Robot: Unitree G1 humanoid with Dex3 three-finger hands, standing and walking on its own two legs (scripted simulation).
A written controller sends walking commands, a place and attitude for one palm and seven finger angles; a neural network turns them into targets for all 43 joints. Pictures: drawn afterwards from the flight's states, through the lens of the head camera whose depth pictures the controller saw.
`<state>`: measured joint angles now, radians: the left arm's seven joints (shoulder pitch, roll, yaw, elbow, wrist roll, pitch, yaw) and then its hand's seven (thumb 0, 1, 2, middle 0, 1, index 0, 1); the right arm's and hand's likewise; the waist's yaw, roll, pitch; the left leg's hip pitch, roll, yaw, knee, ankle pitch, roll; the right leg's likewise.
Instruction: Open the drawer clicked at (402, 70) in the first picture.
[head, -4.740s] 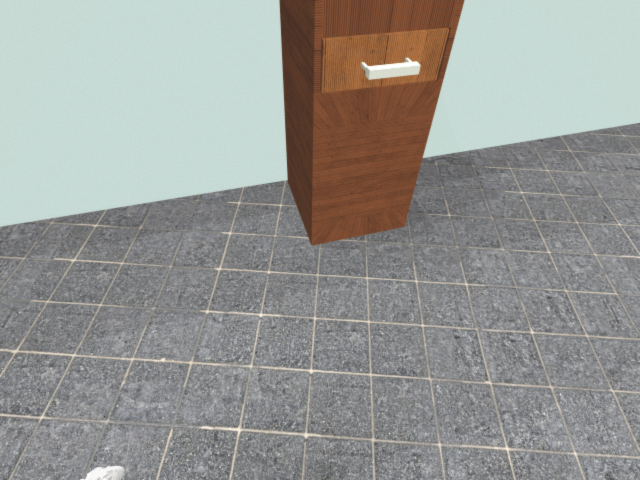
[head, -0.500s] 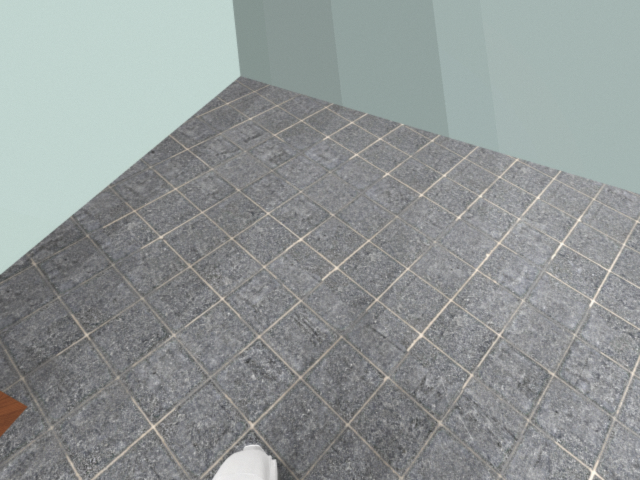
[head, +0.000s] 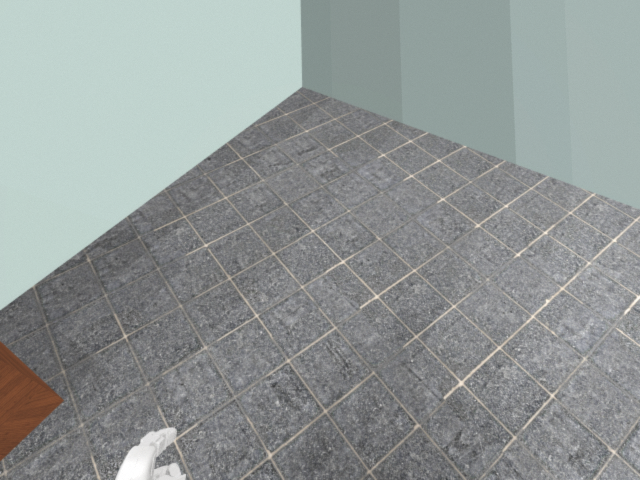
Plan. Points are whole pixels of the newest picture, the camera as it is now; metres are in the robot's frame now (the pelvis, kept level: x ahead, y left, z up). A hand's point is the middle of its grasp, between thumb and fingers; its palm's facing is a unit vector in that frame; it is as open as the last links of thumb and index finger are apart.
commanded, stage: turn to face it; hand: left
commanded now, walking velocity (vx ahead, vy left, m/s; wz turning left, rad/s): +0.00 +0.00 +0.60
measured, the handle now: out of the picture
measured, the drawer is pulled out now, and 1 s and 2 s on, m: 0.00 0.00 0.00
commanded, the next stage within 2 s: take the last steps up to it in 1.44 s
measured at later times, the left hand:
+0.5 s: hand out of the picture -0.06 +0.20 -0.18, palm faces +0.40 -0.88 -0.25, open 7.4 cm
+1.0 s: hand out of the picture +0.02 +0.23 -0.14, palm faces +0.59 -0.76 -0.27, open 7.4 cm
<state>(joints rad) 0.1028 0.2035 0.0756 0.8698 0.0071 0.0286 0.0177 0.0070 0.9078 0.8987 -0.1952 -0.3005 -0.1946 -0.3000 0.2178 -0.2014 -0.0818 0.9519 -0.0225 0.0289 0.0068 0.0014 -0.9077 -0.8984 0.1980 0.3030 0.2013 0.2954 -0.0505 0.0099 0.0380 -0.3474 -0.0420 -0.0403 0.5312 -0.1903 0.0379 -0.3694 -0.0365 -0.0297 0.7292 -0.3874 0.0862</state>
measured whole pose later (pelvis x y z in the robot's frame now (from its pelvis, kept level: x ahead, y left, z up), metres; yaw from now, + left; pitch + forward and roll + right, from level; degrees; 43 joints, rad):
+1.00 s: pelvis +0.02 -0.02 -0.01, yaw +38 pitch +0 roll +0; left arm 0.10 0.22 0.04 0.82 0.01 0.01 0.02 0.01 0.90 0.90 -0.20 -0.30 -0.20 -0.30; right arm 0.21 -0.24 -0.08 0.92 -0.01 0.06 0.01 0.00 -0.90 -0.90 0.20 0.30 0.20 0.30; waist -0.04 0.04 0.07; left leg -0.35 -0.07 -0.14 0.70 -0.37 -0.02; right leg -0.29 -0.03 -0.05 0.58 -0.28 0.02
